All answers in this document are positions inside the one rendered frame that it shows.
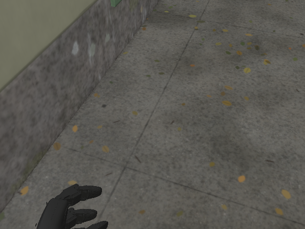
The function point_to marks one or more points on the robot left hand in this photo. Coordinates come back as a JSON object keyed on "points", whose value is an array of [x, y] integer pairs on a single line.
{"points": [[57, 214]]}

